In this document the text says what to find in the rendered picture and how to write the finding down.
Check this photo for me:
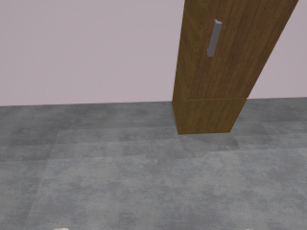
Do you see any cupboard door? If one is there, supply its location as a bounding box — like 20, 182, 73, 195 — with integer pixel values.
188, 0, 297, 100

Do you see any handle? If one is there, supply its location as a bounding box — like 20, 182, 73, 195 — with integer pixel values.
206, 19, 223, 57

